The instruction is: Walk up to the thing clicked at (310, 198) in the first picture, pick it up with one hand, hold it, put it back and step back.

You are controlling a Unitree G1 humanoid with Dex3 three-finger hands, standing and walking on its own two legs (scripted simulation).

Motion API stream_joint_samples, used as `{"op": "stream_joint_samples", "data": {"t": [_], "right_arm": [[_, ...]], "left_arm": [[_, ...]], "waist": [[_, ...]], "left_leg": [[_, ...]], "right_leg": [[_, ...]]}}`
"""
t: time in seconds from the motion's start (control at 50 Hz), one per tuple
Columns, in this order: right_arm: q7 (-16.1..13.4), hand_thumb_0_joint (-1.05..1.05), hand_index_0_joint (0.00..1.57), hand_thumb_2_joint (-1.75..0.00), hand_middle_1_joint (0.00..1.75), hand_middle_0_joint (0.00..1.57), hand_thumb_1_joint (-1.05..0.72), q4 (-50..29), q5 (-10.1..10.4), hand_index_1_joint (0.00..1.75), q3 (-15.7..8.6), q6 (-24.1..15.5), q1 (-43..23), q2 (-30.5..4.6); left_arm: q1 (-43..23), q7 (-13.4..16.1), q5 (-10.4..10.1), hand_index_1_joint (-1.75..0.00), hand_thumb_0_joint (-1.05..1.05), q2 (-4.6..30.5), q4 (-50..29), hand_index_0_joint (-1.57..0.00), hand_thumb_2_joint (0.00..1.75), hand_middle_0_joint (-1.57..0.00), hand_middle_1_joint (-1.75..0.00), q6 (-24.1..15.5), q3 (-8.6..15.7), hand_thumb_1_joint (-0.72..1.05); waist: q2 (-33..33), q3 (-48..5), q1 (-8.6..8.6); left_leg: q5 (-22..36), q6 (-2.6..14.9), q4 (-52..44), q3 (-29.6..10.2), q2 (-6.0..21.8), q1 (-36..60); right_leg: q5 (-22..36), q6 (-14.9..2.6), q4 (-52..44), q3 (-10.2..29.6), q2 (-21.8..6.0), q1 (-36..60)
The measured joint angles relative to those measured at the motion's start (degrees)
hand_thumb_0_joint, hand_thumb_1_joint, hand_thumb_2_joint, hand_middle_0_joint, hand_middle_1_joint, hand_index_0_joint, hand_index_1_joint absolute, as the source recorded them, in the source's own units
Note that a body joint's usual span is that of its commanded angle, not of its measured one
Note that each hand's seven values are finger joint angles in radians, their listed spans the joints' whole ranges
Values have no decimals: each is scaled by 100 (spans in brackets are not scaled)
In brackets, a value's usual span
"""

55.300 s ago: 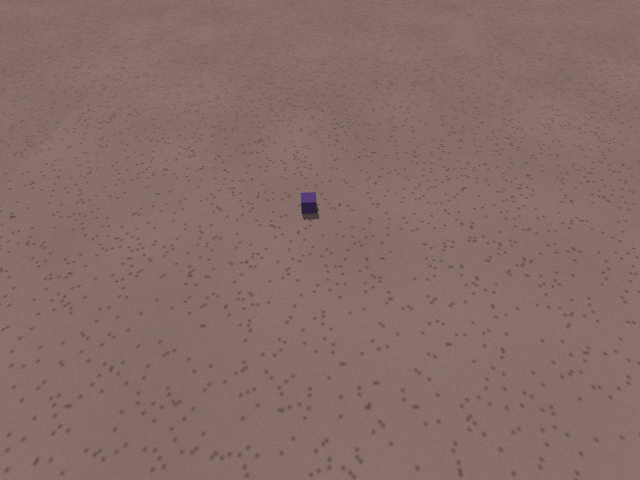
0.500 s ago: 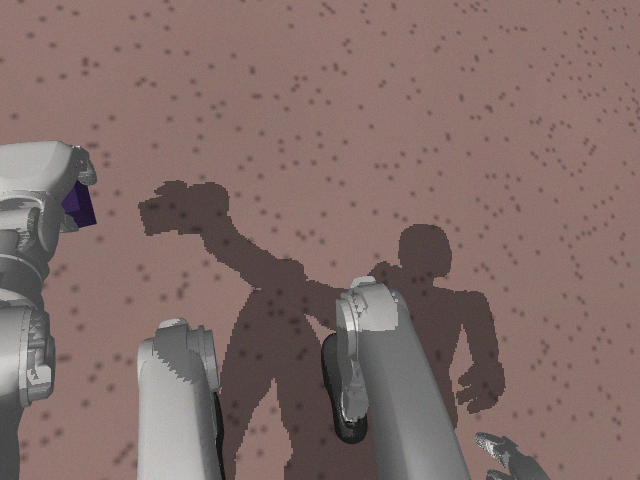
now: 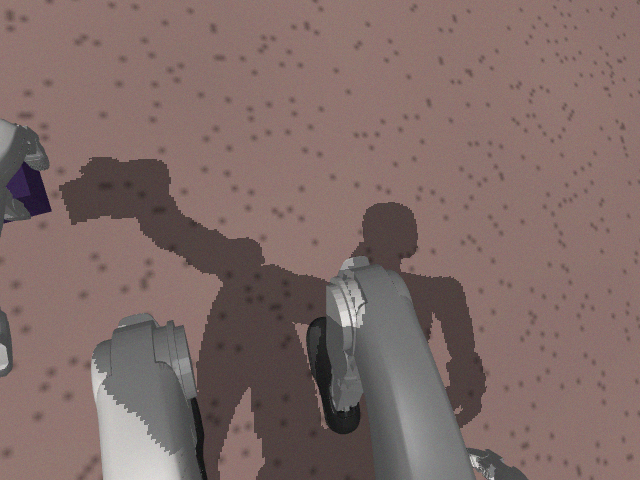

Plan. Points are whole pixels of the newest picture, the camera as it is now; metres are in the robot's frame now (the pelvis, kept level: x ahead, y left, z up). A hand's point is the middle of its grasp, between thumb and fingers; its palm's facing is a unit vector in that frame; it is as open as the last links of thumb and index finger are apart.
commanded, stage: crouch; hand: left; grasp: from above
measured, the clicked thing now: (2, 186) +0.51 +0.28 -0.22
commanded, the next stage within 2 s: lower in 0.28 s
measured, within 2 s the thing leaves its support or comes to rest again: rests again in 1.22 s
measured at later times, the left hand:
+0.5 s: hand (1, 181) +0.51 +0.28 -0.20, palm faces -0.46 -0.04 -0.89, open 7.7 cm
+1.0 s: hand (23, 190) +0.52 +0.28 -0.25, palm faces -0.45 -0.04 -0.89, open 7.6 cm
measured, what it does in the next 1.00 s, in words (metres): stands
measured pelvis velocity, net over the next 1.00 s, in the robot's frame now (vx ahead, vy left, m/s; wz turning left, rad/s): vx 0.00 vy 0.01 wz -0.08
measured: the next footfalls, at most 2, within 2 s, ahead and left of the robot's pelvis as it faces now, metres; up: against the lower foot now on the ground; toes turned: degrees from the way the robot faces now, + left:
none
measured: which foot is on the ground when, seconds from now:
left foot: down 0.00-1.00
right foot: down 0.00-1.00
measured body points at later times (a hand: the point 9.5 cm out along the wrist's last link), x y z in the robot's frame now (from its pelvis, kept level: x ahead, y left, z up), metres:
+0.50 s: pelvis +0.00 +0.01 -0.02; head +0.27 +0.08 +0.33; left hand +0.53 +0.28 -0.15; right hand -0.01 -0.27 -0.09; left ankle +0.07 +0.12 -0.33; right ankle +0.12 -0.15 -0.33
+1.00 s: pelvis +0.00 +0.01 -0.04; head +0.28 +0.10 +0.29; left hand +0.54 +0.28 -0.20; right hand -0.01 -0.26 -0.09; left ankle +0.07 +0.12 -0.33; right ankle +0.12 -0.15 -0.33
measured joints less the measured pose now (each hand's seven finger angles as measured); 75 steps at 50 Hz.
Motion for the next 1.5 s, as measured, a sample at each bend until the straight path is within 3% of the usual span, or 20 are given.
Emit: {"op": "stream_joint_samples", "data": {"t": [0.18, 0.46, 0.56, 0.72, 0.88, 0.98, 1.14, 1.3, 1.4, 1.5], "right_arm": [[7, 0, 20, -89, 30, 20, -91, -52, -8, 30, 175, -41, 1, -15], [96, 0, 20, -89, 30, 20, -90, -256, -88, 30, 290, -51, 143, -148], [121, 0, 20, -89, 30, 20, -91, -280, -108, 30, 356, -20, 118, -202], [114, 0, 20, -89, 30, 20, -90, -410, -186, 30, 455, -93, 17, -282], [155, 0, 20, -89, 30, 20, -90, -347, -259, 30, 533, -212, -12, -246], [192, 0, 20, -89, 30, 20, -90, -324, -268, 30, 646, -319, -52, -231], [283, 0, 20, -89, 30, 20, -89, -562, -328, 30, 796, -454, -69, -283], [342, 0, 20, -89, 30, 20, -89, -689, -419, 30, 910, -469, -60, -405], [354, 0, 20, -89, 30, 20, -89, -703, -454, 30, 940, -479, -51, -493], [395, 0, 20, -89, 30, 20, -89, -680, -469, 30, 977, -531, -72, -519]], "left_arm": [[-207, 109, 80, -43, -4, 177, 292, -97, 24, -70, -46, 140, -62, 23], [-187, -133, 45, -42, -5, 429, -97, -98, 24, -70, -44, 105, 56, 23], [-192, -154, 66, -42, -5, 521, 39, -98, 24, -70, -44, 42, -24, 22], [-226, 55, 289, -42, -5, 783, 217, -99, 24, -71, -44, -177, 178, 22], [-357, 407, 426, -44, -4, 907, 454, -99, 25, -70, -47, -121, 66, 22], [-421, 513, 395, -45, -4, 1000, 659, -98, 26, -69, -47, 1, 1, 22], [-427, 510, 347, -46, -4, 1255, 717, -96, 27, -68, -47, 73, 332, 23], [-301, 491, 396, -48, -4, 1428, 650, -94, 28, -67, -49, -37, 458, 23], [-276, 581, 450, -50, -4, 1503, 685, -93, 31, -66, -49, -114, 473, 22], [-345, 686, 412, -53, -4, 1577, 861, -91, 36, -64, -52, -89, 333, 21]], "waist": [[-7, 15, -126], [-8, 323, -173], [-66, 360, -215], [-224, 584, -315], [-334, 598, -399], [-322, 620, -481], [-367, 875, -589], [-523, 1057, -604], [-550, 1088, -609], [-589, 1079, -645]], "left_leg": [[18, 70, 192, -10, -18, -180], [47, 101, 401, -89, -70, -368], [42, 105, 490, -146, -66, -426], [85, 120, 705, -234, -77, -539], [82, 149, 858, -257, -69, -679], [11, 183, 946, -281, -48, -709], [-42, 210, 1075, -334, -35, -721], [-40, 184, 1187, -445, -27, -697], [-47, 185, 1235, -483, -20, -675], [-44, 183, 1275, -512, -14, -667]], "right_leg": [[18, -18, 121, -8, 7, -112], [29, -19, 239, -77, -14, -194], [48, 11, 283, -121, 6, -232], [110, -27, 403, -194, 37, -278], [129, -70, 507, -212, 67, -393], [92, -30, 551, -230, 93, -413], [81, -27, 610, -276, 121, -393], [124, -42, 648, -366, 155, -348], [138, -34, 662, -396, 172, -317], [161, -20, 677, -417, 189, -303]]}}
